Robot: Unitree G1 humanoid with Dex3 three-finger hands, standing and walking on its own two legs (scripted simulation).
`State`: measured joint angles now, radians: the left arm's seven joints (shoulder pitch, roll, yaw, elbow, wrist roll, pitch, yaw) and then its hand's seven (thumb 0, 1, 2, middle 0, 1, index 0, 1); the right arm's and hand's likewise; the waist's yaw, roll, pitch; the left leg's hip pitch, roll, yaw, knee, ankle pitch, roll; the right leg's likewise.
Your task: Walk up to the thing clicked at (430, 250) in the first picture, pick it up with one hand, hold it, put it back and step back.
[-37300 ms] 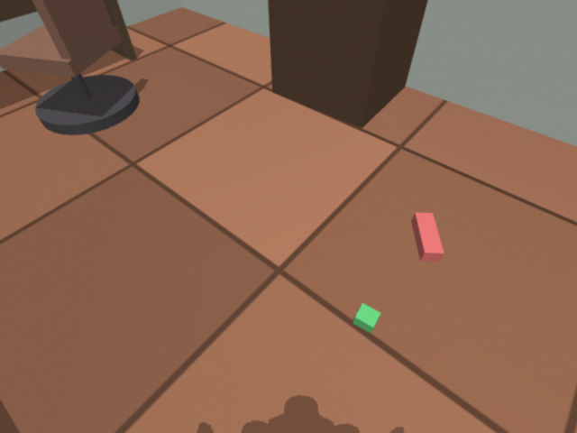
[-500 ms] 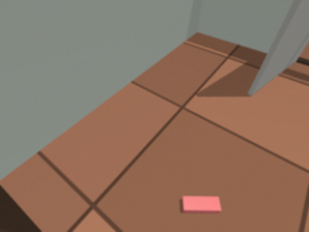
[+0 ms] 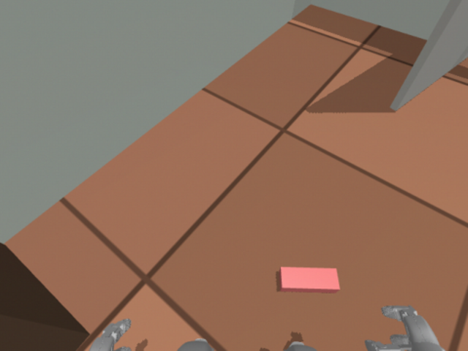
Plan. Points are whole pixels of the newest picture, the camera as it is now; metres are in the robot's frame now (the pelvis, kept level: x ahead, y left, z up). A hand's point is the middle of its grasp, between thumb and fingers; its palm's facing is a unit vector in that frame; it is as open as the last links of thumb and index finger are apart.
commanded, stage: rise first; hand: right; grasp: from above
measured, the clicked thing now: (308, 280) +0.42 -0.24 -0.72
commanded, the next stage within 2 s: none
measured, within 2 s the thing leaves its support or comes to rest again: neither
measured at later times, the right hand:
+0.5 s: hand out of the picture +0.13 -0.27 -0.23, palm faces -0.24 +0.83 -0.51, open 14.1 cm
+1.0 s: hand (350, 313) +0.26 -0.29 -0.44, palm faces -0.46 +0.36 -0.81, open 14.2 cm
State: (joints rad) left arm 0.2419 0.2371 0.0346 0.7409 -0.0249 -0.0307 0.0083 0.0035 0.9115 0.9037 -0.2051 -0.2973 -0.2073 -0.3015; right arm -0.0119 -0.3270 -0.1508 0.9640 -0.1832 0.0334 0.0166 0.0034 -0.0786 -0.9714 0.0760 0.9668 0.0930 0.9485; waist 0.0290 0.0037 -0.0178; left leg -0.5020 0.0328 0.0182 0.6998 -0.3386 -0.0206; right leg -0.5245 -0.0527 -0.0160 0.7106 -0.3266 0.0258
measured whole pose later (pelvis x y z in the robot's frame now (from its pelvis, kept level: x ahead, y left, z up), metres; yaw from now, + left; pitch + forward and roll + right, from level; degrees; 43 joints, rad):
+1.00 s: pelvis -0.07 +0.00 -0.29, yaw +2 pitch +33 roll +3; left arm 0.06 0.27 0.07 0.69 0.02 -0.13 -0.05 0.00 0.92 0.91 -0.20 -0.30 -0.21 -0.30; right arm -0.38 -0.51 -0.12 0.84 -0.82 -0.15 -0.14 0.00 0.56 -1.02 0.09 1.05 0.08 1.06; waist 0.03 -0.01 -0.15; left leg -1.88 0.02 0.01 1.97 -0.68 -0.03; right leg -1.93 -0.05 0.08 2.00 -0.66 0.02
